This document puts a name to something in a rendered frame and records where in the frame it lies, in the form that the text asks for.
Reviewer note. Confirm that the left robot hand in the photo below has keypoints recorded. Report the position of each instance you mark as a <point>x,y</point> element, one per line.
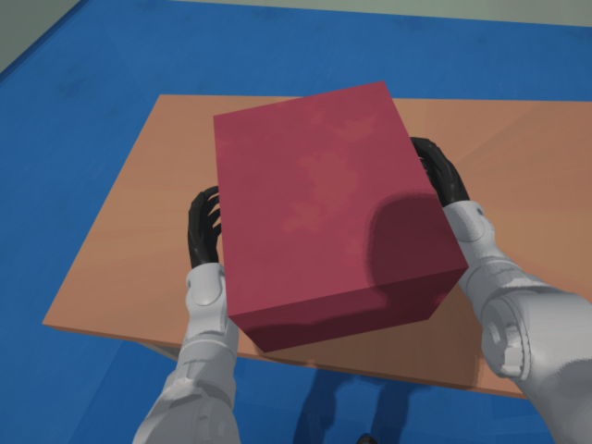
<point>202,237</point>

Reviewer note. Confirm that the table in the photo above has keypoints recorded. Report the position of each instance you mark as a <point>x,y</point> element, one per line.
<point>528,163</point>

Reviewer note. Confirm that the right robot hand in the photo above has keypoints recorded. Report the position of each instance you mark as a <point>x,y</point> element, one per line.
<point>442,174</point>

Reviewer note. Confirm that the right robot forearm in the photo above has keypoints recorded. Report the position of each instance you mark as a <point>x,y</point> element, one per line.
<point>491,273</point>

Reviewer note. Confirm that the robot right upper arm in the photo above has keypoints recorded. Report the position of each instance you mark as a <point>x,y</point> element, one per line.
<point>543,343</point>

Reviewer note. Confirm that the left robot forearm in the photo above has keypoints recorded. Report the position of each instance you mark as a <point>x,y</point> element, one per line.
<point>209,350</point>

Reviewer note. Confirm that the carton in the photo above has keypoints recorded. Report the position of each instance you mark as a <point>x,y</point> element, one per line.
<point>330,225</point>

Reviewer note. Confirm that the robot left upper arm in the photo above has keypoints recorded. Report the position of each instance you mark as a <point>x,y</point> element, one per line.
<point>204,421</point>

